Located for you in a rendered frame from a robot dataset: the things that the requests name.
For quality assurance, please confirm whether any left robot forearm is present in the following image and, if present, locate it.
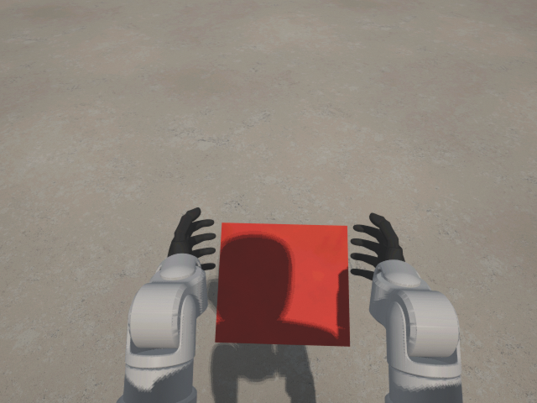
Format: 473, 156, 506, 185
117, 254, 208, 403

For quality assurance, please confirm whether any right robot hand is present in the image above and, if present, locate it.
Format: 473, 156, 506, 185
351, 213, 405, 280

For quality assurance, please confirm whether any carton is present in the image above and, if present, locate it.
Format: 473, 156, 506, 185
215, 222, 350, 347

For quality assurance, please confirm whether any right robot forearm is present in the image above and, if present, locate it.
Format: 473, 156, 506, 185
369, 259, 463, 403

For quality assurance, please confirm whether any left robot hand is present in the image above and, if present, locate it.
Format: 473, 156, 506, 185
167, 207, 216, 270

